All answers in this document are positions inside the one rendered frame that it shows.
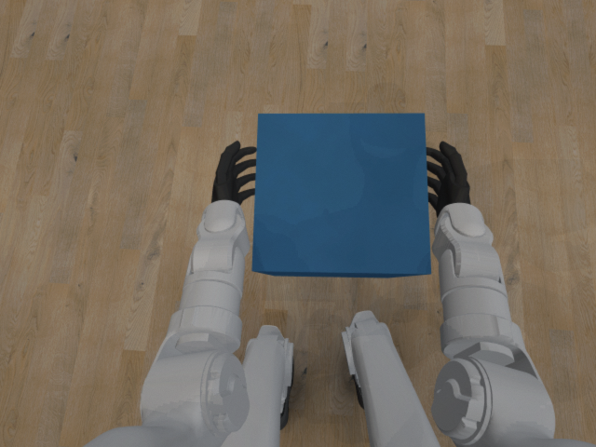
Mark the right robot foot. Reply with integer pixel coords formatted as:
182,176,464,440
352,374,364,410

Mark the robot right upper arm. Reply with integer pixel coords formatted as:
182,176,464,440
431,357,596,447

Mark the robot right thigh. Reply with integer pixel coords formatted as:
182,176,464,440
341,319,440,447

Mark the robot right forearm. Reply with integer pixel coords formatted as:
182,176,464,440
432,203,555,432

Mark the robot left upper arm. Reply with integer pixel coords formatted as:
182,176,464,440
83,349,250,447

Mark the left robot hand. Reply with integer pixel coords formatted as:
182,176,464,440
211,141,257,205

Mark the right robot hand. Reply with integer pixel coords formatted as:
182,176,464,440
427,142,471,218

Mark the robot left forearm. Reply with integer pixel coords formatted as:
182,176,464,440
140,200,251,417

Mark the carton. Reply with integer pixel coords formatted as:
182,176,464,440
251,114,431,278

